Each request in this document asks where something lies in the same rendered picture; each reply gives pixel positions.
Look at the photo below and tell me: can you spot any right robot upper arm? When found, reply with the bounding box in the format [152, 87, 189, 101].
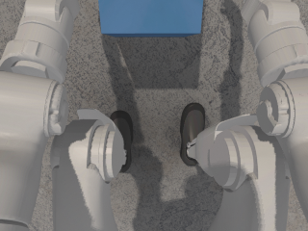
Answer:
[256, 76, 308, 222]

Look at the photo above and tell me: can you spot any left robot upper arm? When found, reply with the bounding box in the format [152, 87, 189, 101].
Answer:
[0, 70, 69, 231]

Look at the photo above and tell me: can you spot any carton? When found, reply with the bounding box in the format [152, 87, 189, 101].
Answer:
[98, 0, 203, 38]

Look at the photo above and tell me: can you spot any robot right forearm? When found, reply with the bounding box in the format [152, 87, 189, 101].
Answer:
[241, 0, 308, 88]

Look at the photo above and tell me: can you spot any left robot shin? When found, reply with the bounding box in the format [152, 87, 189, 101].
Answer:
[50, 108, 127, 172]

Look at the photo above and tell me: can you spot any robot right foot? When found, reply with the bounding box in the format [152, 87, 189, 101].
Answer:
[180, 102, 205, 166]

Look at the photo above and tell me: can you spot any robot left forearm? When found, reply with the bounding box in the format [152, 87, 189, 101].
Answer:
[0, 0, 80, 85]

